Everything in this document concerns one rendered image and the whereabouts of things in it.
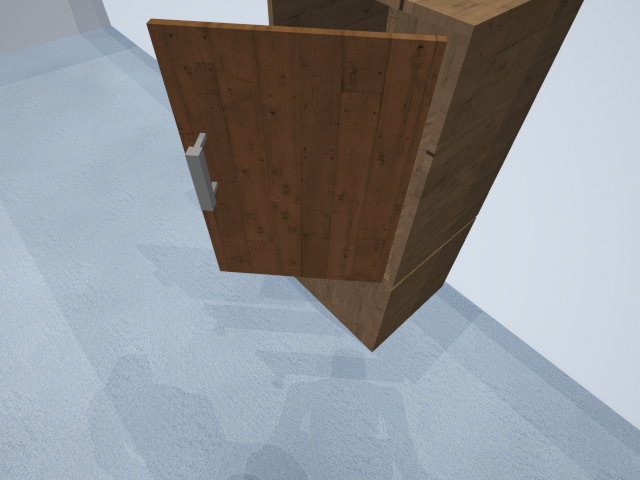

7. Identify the handle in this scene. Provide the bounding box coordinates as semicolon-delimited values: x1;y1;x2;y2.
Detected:
185;133;218;211

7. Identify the cupboard door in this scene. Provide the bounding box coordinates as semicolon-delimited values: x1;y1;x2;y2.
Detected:
146;18;447;283

